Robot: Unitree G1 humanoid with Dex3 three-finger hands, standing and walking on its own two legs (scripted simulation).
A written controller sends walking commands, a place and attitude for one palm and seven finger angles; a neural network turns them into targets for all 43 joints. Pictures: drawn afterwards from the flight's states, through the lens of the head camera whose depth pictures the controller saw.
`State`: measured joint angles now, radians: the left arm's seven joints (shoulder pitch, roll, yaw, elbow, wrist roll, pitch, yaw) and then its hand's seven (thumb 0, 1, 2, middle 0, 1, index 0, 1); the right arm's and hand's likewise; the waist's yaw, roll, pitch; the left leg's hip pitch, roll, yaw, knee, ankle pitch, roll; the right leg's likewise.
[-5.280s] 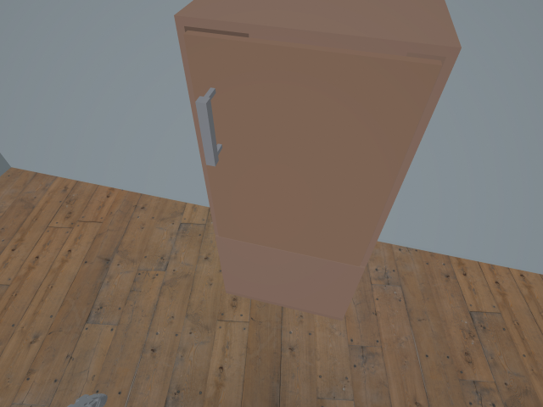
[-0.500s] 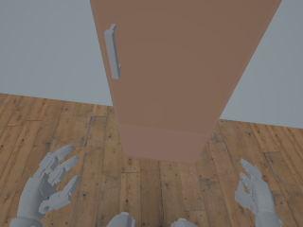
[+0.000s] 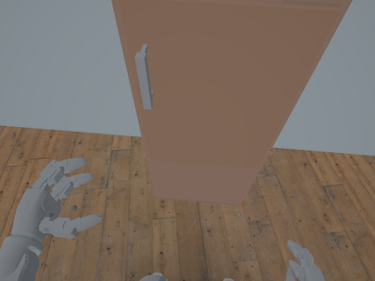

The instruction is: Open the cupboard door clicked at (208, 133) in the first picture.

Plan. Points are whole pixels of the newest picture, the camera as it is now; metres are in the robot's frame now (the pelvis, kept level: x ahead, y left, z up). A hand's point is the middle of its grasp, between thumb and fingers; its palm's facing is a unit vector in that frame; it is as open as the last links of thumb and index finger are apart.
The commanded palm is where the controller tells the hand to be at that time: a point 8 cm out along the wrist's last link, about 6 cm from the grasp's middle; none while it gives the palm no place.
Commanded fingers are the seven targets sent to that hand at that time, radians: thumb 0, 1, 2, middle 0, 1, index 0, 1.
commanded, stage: raise the hand with hooked fingers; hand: left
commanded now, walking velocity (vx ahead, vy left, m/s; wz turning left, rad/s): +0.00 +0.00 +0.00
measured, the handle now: (146, 78) +0.55 +0.14 +0.12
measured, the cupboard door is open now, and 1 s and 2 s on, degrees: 0 0 0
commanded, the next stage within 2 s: move the hooked fingers beside the handle in 1.16 s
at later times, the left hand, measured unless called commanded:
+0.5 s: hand (43, 168) +0.28 +0.27 +0.12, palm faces +0.01 -1.00 -0.04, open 13.9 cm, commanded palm +0.26 +0.32 +0.13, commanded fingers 0.00 -0.50 0.30 -0.30 -1.20 -0.30 -1.20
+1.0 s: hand (53, 151) +0.31 +0.26 +0.14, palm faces +0.00 -1.00 -0.02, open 13.9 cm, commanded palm +0.28 +0.31 +0.15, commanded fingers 0.00 -0.50 0.30 -0.30 -1.20 -0.30 -1.20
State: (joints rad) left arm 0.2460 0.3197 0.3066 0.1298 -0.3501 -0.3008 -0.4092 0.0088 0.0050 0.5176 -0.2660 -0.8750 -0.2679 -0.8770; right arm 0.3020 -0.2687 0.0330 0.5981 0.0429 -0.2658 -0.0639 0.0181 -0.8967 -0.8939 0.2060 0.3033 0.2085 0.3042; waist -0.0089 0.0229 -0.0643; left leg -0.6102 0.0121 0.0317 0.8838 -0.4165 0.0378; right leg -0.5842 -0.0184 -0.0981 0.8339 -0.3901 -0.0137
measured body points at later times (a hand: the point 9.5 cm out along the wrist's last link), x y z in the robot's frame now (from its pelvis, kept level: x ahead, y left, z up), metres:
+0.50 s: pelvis +0.01 +0.01 +0.02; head +0.03 +0.01 +0.47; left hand +0.28 +0.33 +0.13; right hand +0.19 -0.22 -0.05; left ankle +0.02 +0.09 -0.70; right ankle +0.02 -0.11 -0.70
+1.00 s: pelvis +0.01 -0.01 +0.03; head +0.03 -0.02 +0.48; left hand +0.30 +0.31 +0.14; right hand +0.17 -0.26 -0.05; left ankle +0.02 +0.09 -0.70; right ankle +0.02 -0.11 -0.70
